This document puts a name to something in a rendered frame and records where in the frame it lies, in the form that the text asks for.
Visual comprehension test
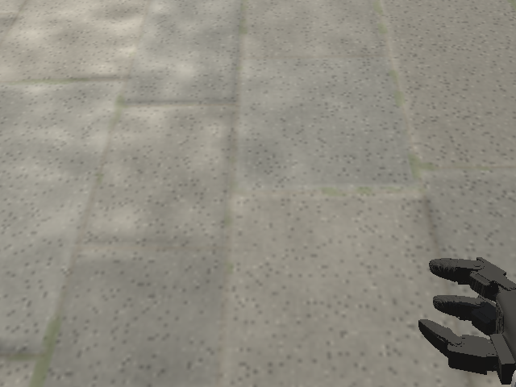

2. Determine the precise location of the robot right hand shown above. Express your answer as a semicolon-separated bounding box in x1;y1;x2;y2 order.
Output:
418;257;516;385

